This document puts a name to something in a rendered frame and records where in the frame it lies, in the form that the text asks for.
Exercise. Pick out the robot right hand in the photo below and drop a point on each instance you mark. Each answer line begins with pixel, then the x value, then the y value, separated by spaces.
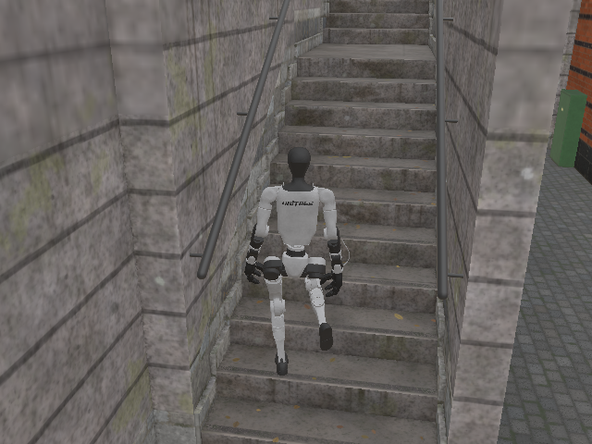
pixel 335 284

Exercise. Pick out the robot left upper arm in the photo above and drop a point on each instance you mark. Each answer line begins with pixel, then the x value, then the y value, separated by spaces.
pixel 268 196

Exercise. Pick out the robot right thigh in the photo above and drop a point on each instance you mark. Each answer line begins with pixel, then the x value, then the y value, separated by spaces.
pixel 316 268

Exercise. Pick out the robot left forearm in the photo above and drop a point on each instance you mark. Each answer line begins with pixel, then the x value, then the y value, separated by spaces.
pixel 254 247

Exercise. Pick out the robot left hand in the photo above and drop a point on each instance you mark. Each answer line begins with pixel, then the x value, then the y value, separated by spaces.
pixel 250 269

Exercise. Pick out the robot right forearm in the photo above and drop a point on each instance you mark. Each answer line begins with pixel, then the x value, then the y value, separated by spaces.
pixel 335 254

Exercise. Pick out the humanoid robot head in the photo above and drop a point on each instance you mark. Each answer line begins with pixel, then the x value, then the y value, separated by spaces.
pixel 299 160

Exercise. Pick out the robot right upper arm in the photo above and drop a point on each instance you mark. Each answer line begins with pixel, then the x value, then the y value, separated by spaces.
pixel 327 197

